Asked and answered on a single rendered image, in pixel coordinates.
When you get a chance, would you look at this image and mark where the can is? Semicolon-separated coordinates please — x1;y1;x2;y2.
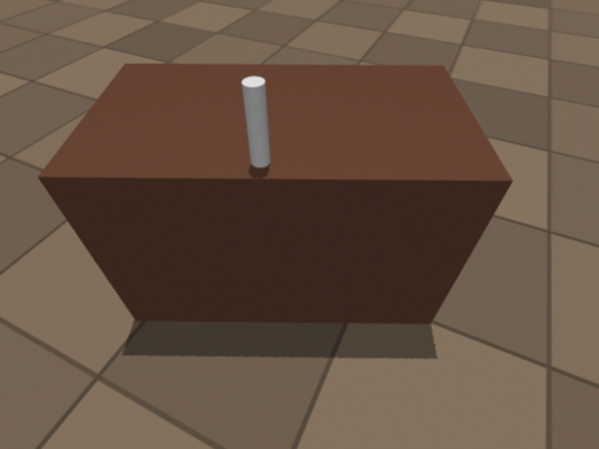
241;76;270;167

